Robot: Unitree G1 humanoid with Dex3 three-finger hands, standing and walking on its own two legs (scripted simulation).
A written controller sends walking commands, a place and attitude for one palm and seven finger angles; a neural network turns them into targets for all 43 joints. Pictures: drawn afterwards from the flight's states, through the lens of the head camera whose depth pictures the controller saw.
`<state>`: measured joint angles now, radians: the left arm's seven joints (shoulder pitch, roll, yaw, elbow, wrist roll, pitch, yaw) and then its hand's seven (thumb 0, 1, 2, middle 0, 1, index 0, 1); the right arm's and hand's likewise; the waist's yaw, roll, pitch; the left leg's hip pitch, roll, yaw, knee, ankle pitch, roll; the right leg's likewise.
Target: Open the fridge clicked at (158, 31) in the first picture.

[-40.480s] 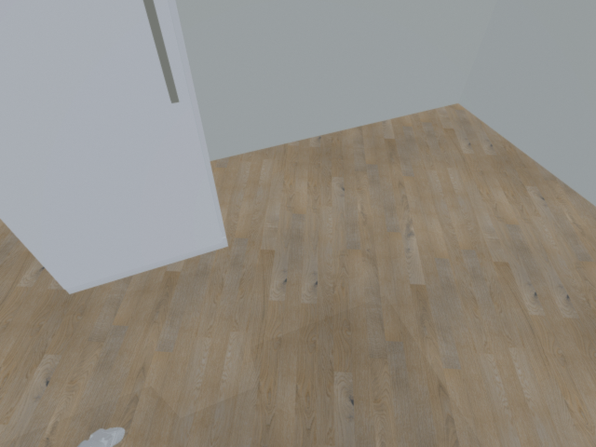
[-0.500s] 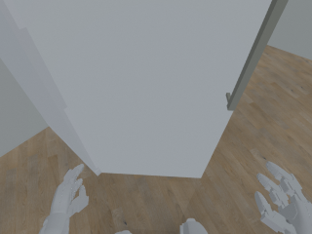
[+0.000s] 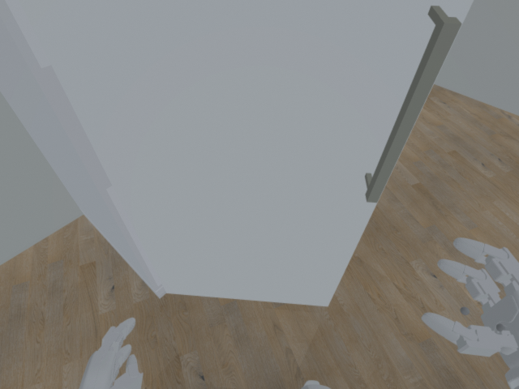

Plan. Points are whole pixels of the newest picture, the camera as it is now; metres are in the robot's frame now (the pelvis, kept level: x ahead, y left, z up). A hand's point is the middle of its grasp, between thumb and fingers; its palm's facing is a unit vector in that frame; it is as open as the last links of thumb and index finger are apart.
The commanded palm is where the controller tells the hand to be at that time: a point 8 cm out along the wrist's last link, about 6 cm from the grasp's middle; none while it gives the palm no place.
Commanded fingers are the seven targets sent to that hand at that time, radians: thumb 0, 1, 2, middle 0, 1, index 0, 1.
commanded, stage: raise the hand to about handle height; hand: right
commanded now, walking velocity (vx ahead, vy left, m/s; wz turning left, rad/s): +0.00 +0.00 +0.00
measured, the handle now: (397, 123) +0.47 -0.19 +0.18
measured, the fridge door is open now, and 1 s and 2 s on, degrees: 52 52 52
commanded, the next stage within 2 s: move the hooked fingers beside the handle in 1.18 s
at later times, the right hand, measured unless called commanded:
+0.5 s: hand (510, 257) +0.26 -0.28 +0.15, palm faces +0.10 +0.99 -0.06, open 13.9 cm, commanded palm +0.23 -0.32 +0.17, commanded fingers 0.00 0.50 -0.30 0.30 1.20 0.30 1.20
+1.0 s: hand (497, 224) +0.29 -0.26 +0.18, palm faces +0.09 +0.99 -0.06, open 14.0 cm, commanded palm +0.25 -0.30 +0.19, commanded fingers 0.00 0.50 -0.30 0.30 1.20 0.30 1.20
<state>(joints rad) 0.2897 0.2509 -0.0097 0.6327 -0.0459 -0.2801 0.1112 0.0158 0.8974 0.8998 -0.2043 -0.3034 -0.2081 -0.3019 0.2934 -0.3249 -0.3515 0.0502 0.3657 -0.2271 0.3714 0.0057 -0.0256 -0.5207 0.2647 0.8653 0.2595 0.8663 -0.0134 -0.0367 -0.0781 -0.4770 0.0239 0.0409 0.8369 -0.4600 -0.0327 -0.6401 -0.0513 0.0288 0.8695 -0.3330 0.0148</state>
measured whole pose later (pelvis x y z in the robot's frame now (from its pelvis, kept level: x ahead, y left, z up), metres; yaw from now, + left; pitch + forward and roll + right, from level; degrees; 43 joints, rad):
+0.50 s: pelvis +0.01 +0.00 +0.02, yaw -1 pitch +1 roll +2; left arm 0.23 0.24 -0.07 0.60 -0.06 -0.27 0.13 0.01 0.90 0.90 -0.20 -0.30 -0.21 -0.30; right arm 0.05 -0.41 -0.41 0.09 0.35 0.00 0.40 -0.01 0.47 -0.31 0.30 1.18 0.30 1.18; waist -0.05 -0.04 -0.04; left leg -0.27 0.03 0.05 0.64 -0.39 -0.04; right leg -0.44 -0.04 0.03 0.70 -0.27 0.01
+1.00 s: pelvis +0.02 +0.02 +0.03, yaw +0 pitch +0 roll +1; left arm 0.25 0.28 -0.04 0.63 -0.08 -0.25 0.14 0.02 0.90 0.90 -0.20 -0.30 -0.21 -0.30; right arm -0.04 -0.43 -0.46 0.17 0.35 0.05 0.43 -0.01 0.50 -0.30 0.30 1.20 0.30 1.20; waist -0.04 -0.06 -0.04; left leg -0.22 0.02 0.04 0.60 -0.38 -0.01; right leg -0.36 -0.05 0.02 0.61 -0.24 0.03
